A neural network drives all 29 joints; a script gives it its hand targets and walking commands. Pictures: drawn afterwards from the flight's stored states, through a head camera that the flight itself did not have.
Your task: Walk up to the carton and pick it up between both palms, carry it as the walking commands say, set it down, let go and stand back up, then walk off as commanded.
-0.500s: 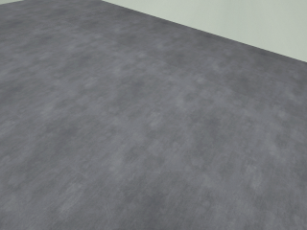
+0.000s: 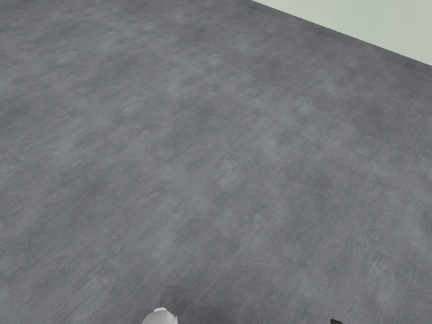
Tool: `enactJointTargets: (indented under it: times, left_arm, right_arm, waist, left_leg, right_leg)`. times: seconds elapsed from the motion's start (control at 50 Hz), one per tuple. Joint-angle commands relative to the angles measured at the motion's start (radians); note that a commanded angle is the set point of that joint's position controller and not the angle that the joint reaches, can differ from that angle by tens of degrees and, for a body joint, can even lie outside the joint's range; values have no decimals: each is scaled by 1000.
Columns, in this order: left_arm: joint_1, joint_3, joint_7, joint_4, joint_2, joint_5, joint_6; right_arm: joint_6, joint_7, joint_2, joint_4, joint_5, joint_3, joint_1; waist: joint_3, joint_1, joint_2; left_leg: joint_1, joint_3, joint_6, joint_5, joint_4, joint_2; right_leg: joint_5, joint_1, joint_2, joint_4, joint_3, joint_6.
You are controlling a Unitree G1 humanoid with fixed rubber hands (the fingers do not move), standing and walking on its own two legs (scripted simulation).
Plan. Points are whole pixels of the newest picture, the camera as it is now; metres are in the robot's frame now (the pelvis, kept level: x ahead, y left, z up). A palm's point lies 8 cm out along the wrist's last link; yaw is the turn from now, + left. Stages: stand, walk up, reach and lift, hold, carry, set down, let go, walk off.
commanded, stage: walk off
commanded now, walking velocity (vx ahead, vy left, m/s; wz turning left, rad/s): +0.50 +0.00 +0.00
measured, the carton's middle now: out of the picture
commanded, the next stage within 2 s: stand in 1.84 s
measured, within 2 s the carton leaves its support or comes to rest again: neither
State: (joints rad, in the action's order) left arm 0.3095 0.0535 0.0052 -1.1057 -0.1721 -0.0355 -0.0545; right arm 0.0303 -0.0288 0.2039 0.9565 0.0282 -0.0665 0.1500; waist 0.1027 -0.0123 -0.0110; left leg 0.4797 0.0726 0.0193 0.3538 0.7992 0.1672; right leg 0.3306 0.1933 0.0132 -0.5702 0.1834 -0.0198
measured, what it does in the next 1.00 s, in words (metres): walks ahead: left foot, then right foot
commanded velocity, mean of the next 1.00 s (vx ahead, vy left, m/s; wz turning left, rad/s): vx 0.50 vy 0.00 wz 0.00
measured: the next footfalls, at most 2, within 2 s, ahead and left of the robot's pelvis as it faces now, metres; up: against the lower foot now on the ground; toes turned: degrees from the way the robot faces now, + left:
left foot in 0.06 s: +0.17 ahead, +0.14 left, +0.00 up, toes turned +9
right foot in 0.42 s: +0.34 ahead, -0.12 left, +0.00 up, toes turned -11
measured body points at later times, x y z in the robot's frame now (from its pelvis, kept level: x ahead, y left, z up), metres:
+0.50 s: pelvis +0.25 -0.01 -0.01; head +0.27 -0.02 +0.44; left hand +0.39 +0.23 -0.13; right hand +0.17 -0.23 -0.17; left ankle +0.14 +0.12 -0.67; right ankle +0.31 -0.11 -0.73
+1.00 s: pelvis +0.48 +0.00 +0.00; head +0.50 +0.01 +0.45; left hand +0.56 +0.25 -0.14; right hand +0.49 -0.23 -0.15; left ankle +0.47 +0.13 -0.72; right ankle +0.51 -0.13 -0.69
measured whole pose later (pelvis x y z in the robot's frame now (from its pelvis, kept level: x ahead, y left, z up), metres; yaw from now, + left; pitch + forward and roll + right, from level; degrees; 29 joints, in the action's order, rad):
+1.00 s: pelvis +0.48 +0.00 +0.00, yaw -1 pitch -2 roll +2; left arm 0.18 0.06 0.03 -1.00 -0.22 -0.02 -0.03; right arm 0.07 0.00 0.15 1.06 0.04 -0.05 0.27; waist 0.06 0.02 0.05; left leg 0.19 0.18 0.01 0.32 0.55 0.06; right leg 0.38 0.47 0.14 -0.95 0.08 0.02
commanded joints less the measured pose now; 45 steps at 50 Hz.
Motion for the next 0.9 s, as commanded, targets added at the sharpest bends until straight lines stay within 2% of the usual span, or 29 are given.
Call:
enactJointTargets:
  times: [0.0,0.02,0.04,0.06,0.08,0.1,0.14,0.2,0.22,0.24,0.28,0.3,0.36,0.38,0.4,0.42,0.44,0.46,0.5,0.52,0.6,0.64,0.66,0.74,0.76,0.78,0.8,0.84,0.88]
  left_arm:
    - [-62,19,14,100,-140,16,-18]
    - [-105,4,11,88,-123,13,-26]
    - [-82,13,8,90,-132,7,-28]
    - [-75,20,6,101,-155,18,-32]
    - [-43,-3,6,109,-68,13,-32]
    - [-95,16,7,146,-133,-11,-27]
    - [-164,22,22,172,-136,3,-29]
    - [-74,13,28,150,-88,-5,-13]
    - [-64,10,31,153,-73,-3,-4]
    - [-157,-7,29,174,-32,-15,9]
    - [-196,-10,29,204,-43,-5,15]
    - [-120,-14,30,187,-23,17,11]
    - [-126,-9,38,190,-45,3,1]
    - [-13,10,32,160,-68,11,6]
    - [11,33,31,122,-162,-6,4]
    - [177,49,16,102,-187,-2,-14]
    - [304,79,-1,61,-351,7,-4]
    - [234,79,-12,76,-322,20,-5]
    - [95,43,-13,129,-191,0,-28]
    - [9,21,-10,133,-141,4,-34]
    - [-9,20,-20,131,-135,-16,-44]
    - [-51,15,-12,111,-137,-8,-44]
    - [-13,28,-15,108,-165,-3,-36]
    - [-49,39,1,99,-204,21,-41]
    - [-74,10,13,120,-110,27,-43]
    - [-55,9,6,152,-68,26,-35]
    - [-108,17,-2,169,-73,16,-35]
    - [-161,15,13,186,-120,24,-40]
    - [-214,24,21,196,-121,4,-29]
  right_arm:
    - [-15,-29,10,-29,0,7,122]
    - [-14,-23,32,8,3,-11,205]
    - [-7,-10,40,25,6,-14,251]
    - [7,5,95,34,23,-27,265]
    - [21,19,236,86,11,-68,446]
    - [25,20,202,104,-8,-56,458]
    - [36,18,166,15,5,-36,260]
    - [59,31,136,13,-9,-23,204]
    - [61,32,91,13,-9,-18,171]
    - [69,47,99,64,-6,-16,226]
    - [68,45,130,65,0,-23,206]
    - [66,43,146,69,5,-25,175]
    - [56,18,100,109,-12,-16,235]
    - [60,11,125,90,-13,-18,194]
    - [62,8,79,83,-19,-6,182]
    - [66,1,80,42,-24,-5,136]
    - [69,8,82,-3,-29,-13,102]
    - [56,5,96,-22,-3,-14,26]
    - [61,-2,109,-5,-18,-25,-19]
    - [54,-17,30,29,-17,-6,73]
    - [22,-14,7,8,-11,0,15]
    - [11,-12,17,1,-7,1,33]
    - [7,-16,18,0,-5,4,58]
    - [13,-7,53,46,16,-7,179]
    - [30,5,125,77,6,-36,354]
    - [30,15,264,97,14,-69,452]
    - [31,30,300,134,-11,-71,480]
    - [38,18,133,69,0,-25,287]
    - [57,29,164,42,11,-28,191]
  waist:
    - [-21,60,121]
    - [-21,132,89]
    - [-30,137,58]
    - [-71,149,-106]
    - [-110,214,-449]
    - [-96,197,-447]
    - [-96,144,-247]
    - [-84,52,-157]
    - [-60,26,-107]
    - [11,65,-142]
    - [17,51,-19]
    - [-14,4,-128]
    - [-12,33,-117]
    - [-84,-55,-81]
    - [-134,-55,-14]
    - [-180,-166,204]
    - [-262,-181,442]
    - [-244,-173,411]
    - [-104,-125,168]
    - [-63,-39,145]
    - [-51,-17,125]
    - [16,31,204]
    - [-13,11,104]
    - [-62,105,60]
    - [-133,197,-118]
    - [-189,213,-369]
    - [-135,204,-390]
    - [-106,158,-205]
    - [-110,121,-136]
  left_leg:
    - [-271,79,0,-146,-121,-59]
    - [-323,83,-11,-125,-127,-82]
    - [-401,94,2,-60,-185,-91]
    - [-505,11,-23,71,-280,-53]
    - [-579,-392,-101,256,-505,215]
    - [-617,-565,-159,248,-590,271]
    - [-556,-491,-189,197,-562,250]
    - [-352,-339,-175,5,-598,256]
    - [-350,-286,-167,-58,-606,185]
    - [-317,-258,-172,-114,-604,220]
    - [-265,-187,-185,-254,-590,189]
    - [-236,-114,-170,-234,-592,156]
    - [-170,-94,-143,-191,-516,123]
    - [-175,-27,-113,-287,-401,62]
    - [-56,7,-109,-270,-260,27]
    - [173,105,-38,-148,30,-95]
    - [283,62,-25,174,361,-154]
    - [299,-21,-30,175,484,-94]
    - [293,-39,-44,-7,478,-6]
    - [227,-57,-22,-60,442,3]
    - [50,-6,26,49,130,3]
    - [-12,34,26,71,-66,-25]
    - [-86,80,30,1,-107,-62]
    - [-391,108,-7,-136,-236,-100]
    - [-527,-61,-37,-41,-339,1]
    - [-663,-432,-133,132,-534,240]
    - [-681,-544,-210,70,-578,299]
    - [-566,-432,-212,-1,-550,271]
    - [-482,-354,-195,-87,-562,251]
  right_leg:
    - [95,263,239,344,-273,-118]
    - [107,266,237,288,-259,-105]
    - [72,270,185,201,-191,-83]
    - [65,343,101,12,-109,-49]
    - [96,449,-13,-402,-7,16]
    - [190,580,8,-583,-76,-2]
    - [104,623,87,-676,-161,-2]
    - [-14,481,151,-619,-175,22]
    - [-21,476,139,-579,-154,21]
    - [-11,477,167,-467,-143,43]
    - [9,389,122,-296,-109,49]
    - [-7,282,137,-219,-106,47]
    - [-83,86,65,-60,-24,38]
    - [-167,-36,18,28,14,29]
    - [-143,-234,-3,-1,24,10]
    - [82,-423,214,135,-285,-70]
    - [228,-460,428,369,-680,-180]
    - [415,-402,444,421,-759,-218]
    - [205,-224,420,383,-577,-170]
    - [119,-88,376,383,-468,-146]
    - [-138,-7,295,363,-296,-144]
    - [-141,39,291,361,-254,-131]
    - [-154,55,274,350,-251,-143]
    - [-221,171,239,138,-188,-82]
    - [-292,217,123,-99,-73,-25]
    - [45,455,-20,-473,15,21]
    - [205,574,32,-651,-91,10]
    - [76,600,126,-667,-172,3]
    - [22,564,171,-634,-184,14]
